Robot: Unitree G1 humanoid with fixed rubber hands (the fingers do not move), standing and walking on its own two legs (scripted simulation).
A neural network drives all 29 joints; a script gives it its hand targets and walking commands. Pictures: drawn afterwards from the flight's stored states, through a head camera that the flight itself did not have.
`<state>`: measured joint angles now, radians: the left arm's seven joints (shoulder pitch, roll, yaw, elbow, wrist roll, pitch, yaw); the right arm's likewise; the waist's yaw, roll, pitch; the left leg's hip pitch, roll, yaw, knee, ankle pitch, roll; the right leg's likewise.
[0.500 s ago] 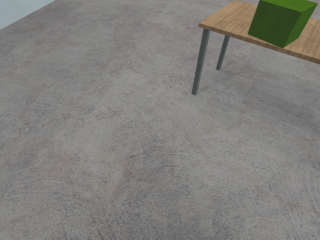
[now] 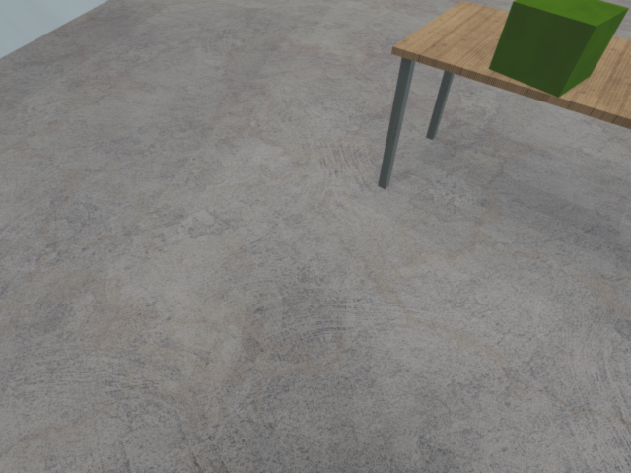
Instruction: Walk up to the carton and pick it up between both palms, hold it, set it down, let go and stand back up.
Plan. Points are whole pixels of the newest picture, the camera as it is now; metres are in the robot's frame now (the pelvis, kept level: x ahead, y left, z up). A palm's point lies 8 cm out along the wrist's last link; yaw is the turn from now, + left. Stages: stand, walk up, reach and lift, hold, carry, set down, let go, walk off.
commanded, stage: stand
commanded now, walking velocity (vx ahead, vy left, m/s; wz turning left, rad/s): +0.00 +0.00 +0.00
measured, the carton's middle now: (553, 40) +1.27 -0.76 +0.00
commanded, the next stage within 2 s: none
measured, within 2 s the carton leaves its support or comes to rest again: neither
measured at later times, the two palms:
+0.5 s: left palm out of the picture +0.03 +0.23 -0.13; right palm out of the picture +0.02 -0.23 -0.13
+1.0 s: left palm out of the picture +0.02 +0.22 -0.14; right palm out of the picture +0.02 -0.23 -0.14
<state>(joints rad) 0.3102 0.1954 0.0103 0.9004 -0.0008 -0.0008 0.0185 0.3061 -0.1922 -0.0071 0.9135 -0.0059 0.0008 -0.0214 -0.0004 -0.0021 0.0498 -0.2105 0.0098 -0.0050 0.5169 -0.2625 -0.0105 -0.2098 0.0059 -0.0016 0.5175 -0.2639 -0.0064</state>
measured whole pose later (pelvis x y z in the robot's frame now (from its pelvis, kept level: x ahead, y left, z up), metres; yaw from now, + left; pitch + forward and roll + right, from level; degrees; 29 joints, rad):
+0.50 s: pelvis +0.00 +0.00 +0.00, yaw +0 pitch -3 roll +0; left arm 0.31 0.18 0.01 0.96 0.00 0.00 0.03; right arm 0.30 -0.18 0.00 0.98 -0.01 0.00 -0.03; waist 0.00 0.00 0.05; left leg -0.19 0.01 -0.01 0.49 -0.25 -0.01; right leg -0.19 0.01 0.00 0.49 -0.25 -0.01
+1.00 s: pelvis +0.01 +0.00 +0.00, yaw +0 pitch -3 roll +0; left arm 0.30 0.17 0.01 1.00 0.00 0.00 0.03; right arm 0.30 -0.17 0.00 1.02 0.00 0.00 -0.04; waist 0.00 0.00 0.05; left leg -0.17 0.02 -0.01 0.47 -0.25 -0.02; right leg -0.17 0.01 0.00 0.47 -0.25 -0.01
